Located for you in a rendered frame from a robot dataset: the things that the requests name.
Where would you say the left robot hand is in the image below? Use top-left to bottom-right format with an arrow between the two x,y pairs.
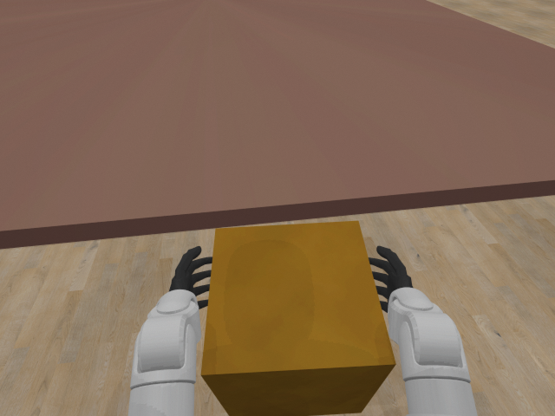
169,246 -> 212,309

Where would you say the carton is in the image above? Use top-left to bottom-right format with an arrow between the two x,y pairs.
201,221 -> 396,416

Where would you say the right robot forearm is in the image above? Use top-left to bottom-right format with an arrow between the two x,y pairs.
388,287 -> 478,416

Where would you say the left robot forearm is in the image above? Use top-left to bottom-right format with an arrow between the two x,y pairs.
128,289 -> 201,416

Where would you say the right robot hand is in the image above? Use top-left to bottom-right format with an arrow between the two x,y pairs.
369,246 -> 413,313

